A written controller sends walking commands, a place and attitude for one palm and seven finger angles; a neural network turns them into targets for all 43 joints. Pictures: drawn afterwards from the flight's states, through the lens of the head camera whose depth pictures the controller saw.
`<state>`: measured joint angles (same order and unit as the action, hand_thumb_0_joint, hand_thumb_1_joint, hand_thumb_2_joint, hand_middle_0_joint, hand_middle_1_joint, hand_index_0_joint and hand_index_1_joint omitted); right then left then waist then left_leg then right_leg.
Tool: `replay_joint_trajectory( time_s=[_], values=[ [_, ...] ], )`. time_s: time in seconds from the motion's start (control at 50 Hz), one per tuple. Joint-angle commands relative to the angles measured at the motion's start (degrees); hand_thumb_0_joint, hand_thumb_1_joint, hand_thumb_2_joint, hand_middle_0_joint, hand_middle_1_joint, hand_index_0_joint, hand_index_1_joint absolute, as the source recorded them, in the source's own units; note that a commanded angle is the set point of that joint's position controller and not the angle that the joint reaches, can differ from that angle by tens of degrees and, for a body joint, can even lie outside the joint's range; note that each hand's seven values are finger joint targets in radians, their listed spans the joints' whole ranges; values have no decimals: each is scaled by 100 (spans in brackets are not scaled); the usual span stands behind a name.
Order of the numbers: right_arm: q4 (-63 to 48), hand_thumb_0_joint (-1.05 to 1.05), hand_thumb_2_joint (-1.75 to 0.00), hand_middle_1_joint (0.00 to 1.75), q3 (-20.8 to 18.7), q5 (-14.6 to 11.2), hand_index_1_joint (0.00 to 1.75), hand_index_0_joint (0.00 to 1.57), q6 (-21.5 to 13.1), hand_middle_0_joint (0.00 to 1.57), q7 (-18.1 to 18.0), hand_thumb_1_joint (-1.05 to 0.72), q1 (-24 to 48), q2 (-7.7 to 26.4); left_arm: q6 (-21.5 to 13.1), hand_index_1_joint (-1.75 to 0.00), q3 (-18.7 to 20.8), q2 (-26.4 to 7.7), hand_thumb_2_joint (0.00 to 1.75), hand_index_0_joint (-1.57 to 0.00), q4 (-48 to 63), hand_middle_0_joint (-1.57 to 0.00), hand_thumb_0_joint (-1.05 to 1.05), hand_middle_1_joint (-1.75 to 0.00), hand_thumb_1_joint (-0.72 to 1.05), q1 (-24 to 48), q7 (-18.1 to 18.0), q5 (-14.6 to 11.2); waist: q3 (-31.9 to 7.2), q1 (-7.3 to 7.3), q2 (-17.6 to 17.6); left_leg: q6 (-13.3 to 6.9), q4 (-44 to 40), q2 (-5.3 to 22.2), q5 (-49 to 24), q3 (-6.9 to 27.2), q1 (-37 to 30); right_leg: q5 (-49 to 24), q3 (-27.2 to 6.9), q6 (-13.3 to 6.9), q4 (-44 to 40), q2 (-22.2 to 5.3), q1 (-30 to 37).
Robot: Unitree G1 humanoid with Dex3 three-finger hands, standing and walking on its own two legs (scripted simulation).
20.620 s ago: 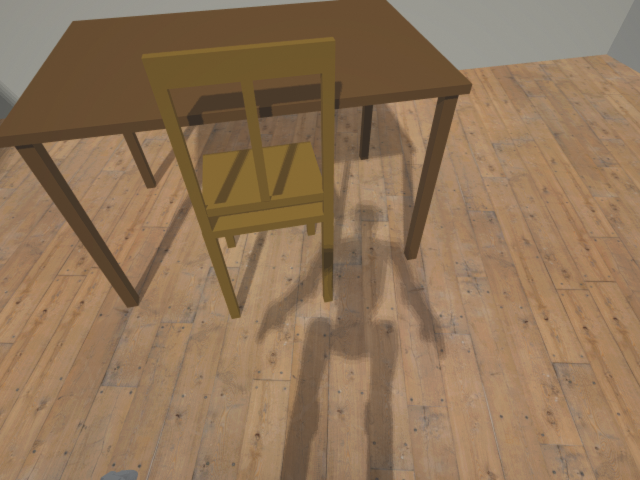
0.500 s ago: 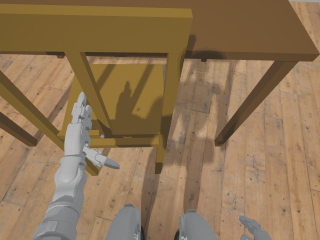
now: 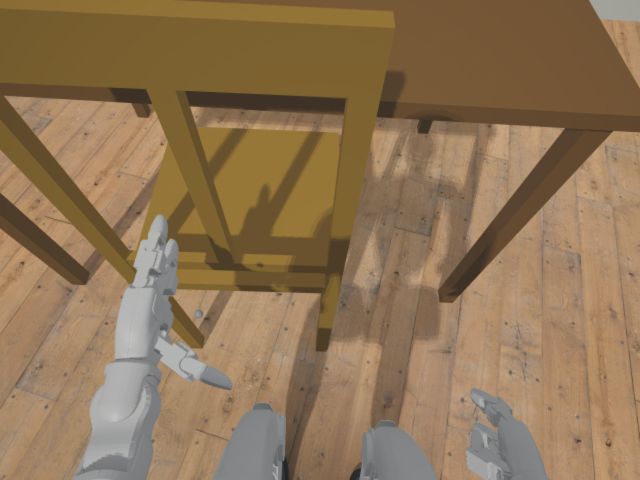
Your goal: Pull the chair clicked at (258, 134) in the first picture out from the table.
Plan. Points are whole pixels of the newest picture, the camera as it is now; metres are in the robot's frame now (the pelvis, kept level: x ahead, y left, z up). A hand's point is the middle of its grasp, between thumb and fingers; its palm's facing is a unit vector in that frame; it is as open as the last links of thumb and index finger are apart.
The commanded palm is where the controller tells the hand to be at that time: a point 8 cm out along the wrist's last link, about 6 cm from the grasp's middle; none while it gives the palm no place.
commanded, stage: aim the fingers beside a spindle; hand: left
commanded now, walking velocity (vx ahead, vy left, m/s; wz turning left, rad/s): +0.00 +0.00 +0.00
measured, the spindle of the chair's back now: (205, 196) +0.44 +0.17 +0.06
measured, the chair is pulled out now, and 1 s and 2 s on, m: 0.04 0.04 0.04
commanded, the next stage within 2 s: none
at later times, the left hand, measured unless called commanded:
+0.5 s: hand (201, 309) +0.31 +0.16 +0.02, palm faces -0.02 -1.00 -0.01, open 17.1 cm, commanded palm +0.29 +0.21 +0.02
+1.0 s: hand (206, 296) +0.32 +0.16 +0.02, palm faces -0.02 -1.00 -0.01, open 16.9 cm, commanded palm +0.31 +0.20 +0.02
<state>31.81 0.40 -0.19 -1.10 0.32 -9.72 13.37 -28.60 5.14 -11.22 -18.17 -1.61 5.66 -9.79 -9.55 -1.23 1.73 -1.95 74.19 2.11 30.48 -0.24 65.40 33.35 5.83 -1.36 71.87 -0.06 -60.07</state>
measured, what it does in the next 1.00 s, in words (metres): stands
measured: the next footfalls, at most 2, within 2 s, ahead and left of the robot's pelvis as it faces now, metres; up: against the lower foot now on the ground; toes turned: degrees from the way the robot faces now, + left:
none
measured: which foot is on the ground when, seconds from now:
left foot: down 0.00-1.00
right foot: down 0.00-1.00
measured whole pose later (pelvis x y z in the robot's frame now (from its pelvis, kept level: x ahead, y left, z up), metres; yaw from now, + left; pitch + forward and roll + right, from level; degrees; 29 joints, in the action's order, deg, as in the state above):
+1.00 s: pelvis +0.00 +0.01 +0.00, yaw +0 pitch +22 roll -4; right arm 32.5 0.6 -0.1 -3.0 -0.4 -10.8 13.7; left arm -26.0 3.7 -11.0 -16.6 1.0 5.6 -9.9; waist -10.1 -1.8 2.4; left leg -2.6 74.1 1.8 30.6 -0.6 65.6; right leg 33.1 5.4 -0.6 71.3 -0.2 -60.2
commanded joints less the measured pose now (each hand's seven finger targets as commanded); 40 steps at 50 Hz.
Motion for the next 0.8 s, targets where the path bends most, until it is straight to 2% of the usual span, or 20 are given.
replay_joint_trajectory(
  time_s=[0.0,0.06,0.08,0.1,0.2,0.26,0.34,0.4,0.46,0.5,0.54,0.56,0.58,0.6,0.66,0.68,0.7,0.72,0.76,0.78],
  values=[
    [-694,0,-90,30,-321,0,30,20,-320,20,-78,-90,-11,852,-446,-1,-20,-502,21,0,1510,0,0,-1,-55,763,251,-120,-1972,-237,170,57,-880,-130,-1490,362,-1851,-1431,-368,-48,-974,132,581],
    [-618,0,-90,30,-308,-2,30,20,-371,20,-141,-90,-22,882,-409,-2,170,-652,22,-1,1324,-1,0,-2,-54,998,245,-141,-1703,-289,-19,33,-827,-141,-1057,377,-1518,-1039,-391,-41,-999,148,426],
    [-631,0,-90,30,-300,0,30,20,-386,20,-149,-90,-6,871,-381,-2,164,-598,22,-1,1266,-1,0,-2,-54,1023,236,-148,-1746,-275,-37,26,-795,-160,-991,341,-1444,-987,-425,-31,-1016,143,478],
    [-613,0,-90,30,-310,-3,30,20,-397,20,-164,-90,-9,887,-366,-2,351,-753,23,-2,1223,-2,0,-2,-54,1113,214,-172,-1765,-245,-58,34,-785,-158,-907,341,-1376,-907,-428,-34,-1000,137,476],
    [-684,0,-90,30,-309,-1,30,20,-440,20,-158,-90,-20,863,-293,-4,558,-889,25,-3,1496,-3,0,-4,-53,901,146,-228,-2260,-58,173,43,-827,-167,-1371,287,-1598,-1343,-467,-51,-963,122,877],
    [-717,0,-90,30,-314,-11,30,20,-445,20,-140,-90,-51,861,-207,-5,553,-892,26,-4,1499,-4,0,-5,-52,688,186,-223,-2373,-46,140,42,-834,-158,-1552,275,-1618,-1552,-463,-39,-929,130,988],
    [-707,0,-90,30,-319,-45,30,20,-434,20,-127,-90,-99,859,-64,-6,331,-651,28,-5,1321,-5,0,-6,-51,491,269,-249,-2013,-152,-34,42,-885,-147,-1447,258,-1569,-1531,-436,-14,-1044,136,924],
    [-681,0,-90,30,-312,-41,30,20,-458,20,-135,-90,-113,881,-43,-7,218,-575,29,-5,1362,-5,0,-7,-51,705,281,-268,-1901,-214,39,47,-900,-142,-1385,306,-1601,-1427,-387,-20,-1031,134,760],
    [-677,0,-90,30,-312,-30,30,20,-483,20,-154,-90,-126,894,-130,-8,379,-731,30,-6,1377,-6,0,-8,-50,760,221,-244,-1827,-184,-20,42,-907,-136,-1353,330,-1559,-1329,-372,-41,-1016,147,708],
    [-657,0,-90,30,-319,-14,30,20,-512,20,-159,-90,-112,875,-226,-8,243,-634,30,-6,1471,-6,0,-8,-50,1051,183,-201,-1856,-239,55,45,-885,-138,-1304,333,-1650,-1251,-377,-30,-1008,129,574],
    [-644,0,-90,30,-317,8,30,20,-530,20,-152,-90,-129,869,-298,-8,285,-675,30,-6,1509,-6,0,-8,-50,1060,140,-172,-1934,-194,172,59,-893,-142,-1369,341,-1715,-1271,-367,-44,-981,130,584],
    [-600,0,-90,30,-320,13,30,20,-536,20,-162,-90,-143,890,-335,-8,443,-868,30,-6,1552,-6,0,-8,-50,1147,95,-151,-2022,-180,195,56,-870,-126,-1454,360,-1774,-1310,-365,-57,-937,143,553],
    [-629,0,-90,30,-315,23,30,20,-533,20,-148,-90,-144,877,-343,-8,389,-787,30,-6,1551,-6,0,-8,-50,1052,87,-123,-2134,-120,303,71,-899,-138,-1542,357,-1865,-1354,-360,-62,-915,124,583],
    [-615,0,-90,30,-313,22,30,20,-534,20,-138,-90,-132,861,-327,-8,273,-676,30,-6,1516,-6,0,-8,-50,1095,82,-129,-2112,-180,257,72,-898,-126,-1575,372,-1923,-1392,-341,-54,-918,129,545],
    [-626,0,-90,30,-316,13,30,20,-494,20,-123,-90,-137,899,-227,-8,346,-716,30,-6,1329,-6,0,-8,-50,909,104,-130,-2090,-145,142,73,-936,-123,-1571,380,-1850,-1405,-325,-61,-935,144,627],
    [-653,0,-90,30,-311,6,30,20,-480,20,-107,-90,-114,884,-171,-8,191,-554,30,-6,1266,-6,0,-8,-50,893,132,-122,-2066,-171,144,75,-942,-131,-1517,363,-1853,-1384,-321,-45,-957,131,602],
    [-627,0,-90,30,-318,-5,30,20,-447,20,-112,-90,-130,901,-119,-8,325,-678,30,-6,1193,-6,0,-8,-50,957,126,-148,-2019,-166,97,77,-946,-128,-1439,361,-1800,-1347,-337,-41,-982,137,616],
    [-653,0,-90,30,-311,-8,30,20,-441,20,-113,-90,-131,894,-85,-8,238,-590,30,-6,1242,-6,0,-8,-50,989,154,-152,-2082,-170,80,71,-948,-142,-1462,340,-1789,-1398,-342,-38,-988,132,712],
    [-695,0,-90,30,-318,-20,30,20,-413,20,-126,-90,-139,917,-30,-8,312,-656,30,-6,1183,-6,0,-8,-50,880,157,-152,-2083,-152,-16,70,-981,-125,-1558,370,-1825,-1454,-317,-46,-983,146,738],
    [-701,0,-90,30,-323,-20,30,20,-413,20,-128,-90,-129,903,-56,-8,279,-645,30,-6,1392,-6,0,-8,-50,1008,149,-162,-2187,-141,119,79,-982,-118,-1653,367,-1946,-1520,-317,-43,-965,133,722]
  ],
)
